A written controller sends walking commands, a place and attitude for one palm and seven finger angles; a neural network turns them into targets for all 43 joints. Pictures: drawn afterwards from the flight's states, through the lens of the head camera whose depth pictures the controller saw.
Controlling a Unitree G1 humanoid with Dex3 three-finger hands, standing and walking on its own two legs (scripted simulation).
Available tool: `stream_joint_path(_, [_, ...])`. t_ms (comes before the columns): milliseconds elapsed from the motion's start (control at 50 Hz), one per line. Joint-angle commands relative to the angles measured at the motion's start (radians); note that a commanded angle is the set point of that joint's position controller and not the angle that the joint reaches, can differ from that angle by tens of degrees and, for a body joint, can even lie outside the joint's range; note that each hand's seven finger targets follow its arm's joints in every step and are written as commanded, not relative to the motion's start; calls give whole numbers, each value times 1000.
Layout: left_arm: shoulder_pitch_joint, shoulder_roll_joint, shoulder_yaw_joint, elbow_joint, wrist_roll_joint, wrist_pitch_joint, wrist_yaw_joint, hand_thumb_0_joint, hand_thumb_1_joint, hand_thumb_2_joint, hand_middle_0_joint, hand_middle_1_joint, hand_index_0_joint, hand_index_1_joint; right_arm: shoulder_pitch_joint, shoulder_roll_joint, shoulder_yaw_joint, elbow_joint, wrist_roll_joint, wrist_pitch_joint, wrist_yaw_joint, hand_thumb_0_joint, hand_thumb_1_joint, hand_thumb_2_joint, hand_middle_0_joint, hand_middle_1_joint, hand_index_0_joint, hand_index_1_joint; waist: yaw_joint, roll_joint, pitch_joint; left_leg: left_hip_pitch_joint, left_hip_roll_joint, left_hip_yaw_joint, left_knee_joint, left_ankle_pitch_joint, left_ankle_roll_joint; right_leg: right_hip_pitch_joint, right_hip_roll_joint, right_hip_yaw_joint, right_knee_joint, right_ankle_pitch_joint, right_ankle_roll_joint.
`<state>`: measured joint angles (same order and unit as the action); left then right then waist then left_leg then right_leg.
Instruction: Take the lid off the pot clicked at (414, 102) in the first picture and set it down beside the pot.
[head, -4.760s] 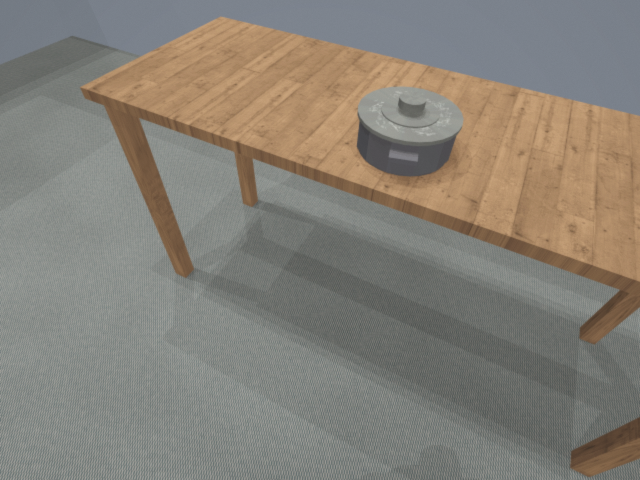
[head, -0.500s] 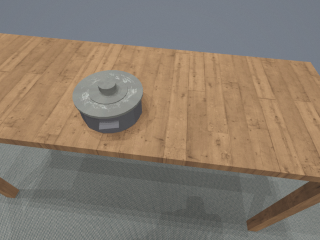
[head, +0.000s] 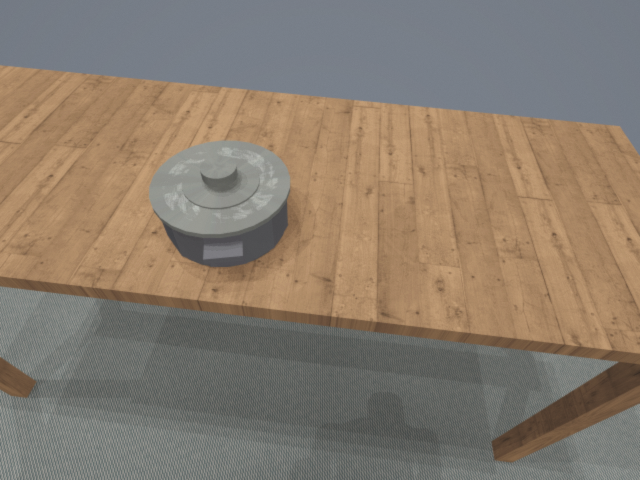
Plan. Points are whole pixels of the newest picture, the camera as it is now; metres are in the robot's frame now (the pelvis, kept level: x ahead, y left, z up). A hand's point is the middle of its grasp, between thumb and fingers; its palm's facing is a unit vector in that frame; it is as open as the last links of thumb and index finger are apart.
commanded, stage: look again from close up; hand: left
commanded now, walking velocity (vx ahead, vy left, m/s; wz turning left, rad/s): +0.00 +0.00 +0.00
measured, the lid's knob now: (219, 171) +0.49 +0.18 +0.10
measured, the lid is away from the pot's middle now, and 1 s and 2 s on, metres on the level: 0.00 0.00 0.00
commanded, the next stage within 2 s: lift the closed hand beside the body in 0.08 s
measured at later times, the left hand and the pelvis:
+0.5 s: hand out of the picture +0.12 +0.19 -0.04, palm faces +0.15 -0.96 -0.24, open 5.4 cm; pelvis -0.03 +0.01 +0.00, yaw +2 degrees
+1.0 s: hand out of the picture +0.09 +0.25 +0.05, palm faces +0.30 -0.86 -0.41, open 3.1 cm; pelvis -0.04 +0.01 +0.00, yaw +2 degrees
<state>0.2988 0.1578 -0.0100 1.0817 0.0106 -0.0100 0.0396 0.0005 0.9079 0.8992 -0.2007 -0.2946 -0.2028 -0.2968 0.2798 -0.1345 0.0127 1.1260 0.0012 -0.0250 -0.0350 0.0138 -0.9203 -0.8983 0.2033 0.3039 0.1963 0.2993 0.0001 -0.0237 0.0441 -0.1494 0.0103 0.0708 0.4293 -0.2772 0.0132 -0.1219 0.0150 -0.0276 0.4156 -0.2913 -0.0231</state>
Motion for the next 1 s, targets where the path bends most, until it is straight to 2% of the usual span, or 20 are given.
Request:
stream_joint_path(0, [93, 91, 21, -25, -2, -15, 8, 0, 900, 900, -200, -300, -200, -300, 76, -91, -19, -25, -3, -12, -6, 0, -900, -900, 200, 300, 200, 300, 5, 42, 9, 34, 109, -97, -53, 286, 22, -50, -127, 92, -54, 282, -20])
stream_joint_path(140, [99, 87, 19, -19, -2, -12, 8, 0, 900, 900, -200, -300, -200, -300, 74, -90, -19, -25, -1, -11, -6, 0, -900, -900, 200, 300, 200, 300, 8, 28, 33, 11, 107, -99, -54, 249, 25, -57, -128, 90, -64, 249, -17])
stream_joint_path(160, [133, 101, 17, 17, 18, -39, 42, 0, 900, 900, -200, -300, -200, -300, -21, -132, -21, -91, -2, -15, 5, 0, -900, -900, 200, 300, 200, 300, 21, 56, 28, -55, 101, -67, 149, 399, -7, -77, -168, 127, -36, 638, 4])
stream_joint_path(180, [-515, 233, -20, -1252, -115, -184, 43, 0, 900, 900, -244, -348, -244, -348, -15, -247, -31, -414, 70, -188, 8, 0, -900, -900, 200, 300, 200, 300, 9, 194, -434, 164, 6, -110, -8, 423, -13, 69, -92, 49, 45, 534, -15])
stream_joint_path(200, [-162, 231, 30, -1108, -41, -108, 91, 0, 900, 900, -288, -396, -288, -396, -84, -196, -16, -380, 66, -254, -39, 0, -900, -900, 200, 300, 200, 300, 31, 344, -450, 229, 42, -105, -13, 530, -14, 5, -52, 44, 72, 358, -33])
stream_joint_path(220, [66, 88, -47, -989, -66, 19, 124, 0, 900, 900, -332, -444, -332, -444, -124, -177, -27, -371, 91, -265, -25, 0, -900, -900, 200, 300, 200, 300, 26, 275, -298, 152, 42, -108, -12, 487, -33, -51, -52, -29, 38, 246, -14])
stream_joint_path(240, [88, -9, -117, -959, -51, 51, 109, 0, 900, 900, -376, -492, -376, -492, -94, -197, -24, -363, 75, -283, -11, 0, -900, -900, 200, 300, 200, 300, 4, 186, -191, 116, 22, -107, -22, 425, -12, -44, -40, -39, -7, 270, -11])
stream_joint_path(280, [190, -22, -94, -779, -7, 46, 95, 0, 900, 900, -464, -588, -464, -588, -103, -212, -40, -388, 35, -281, 7, 0, -900, -900, 200, 300, 200, 300, 2, -52, -43, 35, 20, -113, -21, 387, 15, -108, -27, -72, -15, 283, 4])
stream_joint_path(320, [321, 29, 0, -728, 5, 21, 71, 0, 900, 900, -552, -684, -552, -684, -128, -219, -70, -448, 23, -242, 30, 0, -900, -900, 200, 300, 200, 300, 42, -143, -28, -30, 26, -109, -22, 335, 9, -106, -30, -73, -9, 244, 6])
stream_joint_path(360, [412, 89, 54, -960, -6, -20, 47, 0, 900, 900, -640, -780, -640, -780, -165, -205, -75, -543, 19, -223, 41, 0, -900, -900, 200, 300, 200, 300, 73, -88, -73, -18, 16, -86, -35, 306, -2, -58, -41, -51, -9, 217, 6])
stream_joint_path(400, [380, 127, 86, -1102, -16, -47, 34, 0, 900, 900, -728, -876, -728, -876, -193, -197, -66, -614, 22, -203, 34, 0, -900, -900, 200, 300, 200, 300, 60, -48, -49, -27, 10, -71, -46, 234, -2, -66, -39, -43, -21, 168, 6])
stream_joint_path(440, [325, 151, 123, -1090, -20, -66, 30, 0, 900, 900, -816, -972, -816, -972, -201, -196, -65, -647, 24, -169, 19, 0, -900, -900, 200, 300, 200, 300, 34, -41, 40, -78, 3, -55, -40, 137, -2, -129, -37, -38, -49, 116, 10])
stream_joint_path(520, [225, 196, 157, -1318, -35, -120, 23, 0, 900, 900, -992, -1164, -992, -1164, -195, -187, -54, -717, 24, -152, -5, 0, -900, -900, 200, 300, 200, 300, 25, 93, -22, -16, -4, -48, -36, 66, 6, -133, -38, -17, -77, 59, 10])
stream_joint_path(540, [217, 170, 129, -1349, -37, -121, 23, 0, 900, 900, -1036, -1212, -1036, -1212, -192, -178, -45, -726, 17, -154, -11, 0, -900, -900, 200, 300, 200, 300, 20, 116, -38, -6, -7, -50, -39, 57, 8, -127, -35, -16, -79, 54, 10])
stream_joint_path(640, [236, 161, 126, -1394, -40, -113, 27, 0, 900, 900, -1256, -1452, -1256, -1452, -188, -180, -36, -735, 10, -152, -25, 0, -900, -900, 200, 300, 200, 300, 14, 44, -40, 11, -8, -55, -26, 83, 17, -119, -26, -20, -96, 75, 13])
stream_joint_path(660, [243, 187, 149, -1431, -40, -115, 28, 0, 900, 900, -1300, -1500, -1300, -1500, -187, -182, -39, -738, 9, -154, -28, 0, -900, -900, 200, 300, 200, 300, 22, 63, -59, 28, -4, -58, -28, 94, 19, -105, -30, -14, -93, 80, 11])
stream_joint_path(720, [305, 235, 213, -1479, -36, -110, 39, 0, 900, 900, -1300, -1500, -1300, -1500, -199, -179, -35, -725, 4, -160, -30, 0, -900, -900, 200, 300, 200, 300, 44, 111, -78, 50, -4, -61, -28, 137, 16, -74, -29, -15, -95, 112, 6])
stream_joint_path(740, [303, 205, 183, -1505, -38, -111, 35, 0, 900, 900, -1300, -1500, -1300, -1500, -205, -173, -28, -730, 3, -163, -30, 0, -900, -900, 200, 300, 200, 300, 40, 92, -71, 42, -3, -68, -36, 142, 16, -65, -31, -23, -92, 114, 7])
stream_joint_path(820, [370, 256, 262, -1489, -35, -105, 44, 0, 900, 900, -1300, -1500, -1300, -1500, -225, -170, -37, -706, 4, -166, -33, 0, -900, -900, 200, 300, 200, 300, 60, 46, -41, 38, 4, -73, -45, 149, 16, -61, -27, -29, -103, 106, 9])
stream_joint_path(980, [393, 258, 268, -1572, -29, -133, 45, 0, 900, 900, -1300, -1500, -1300, -1500, -233, -168, -44, -689, 8, -197, -34, 0, -900, -900, 200, 300, 200, 300, 66, 46, -50, 59, 6, -73, -54, 146, 22, -57, -31, -24, -105, 83, 14])
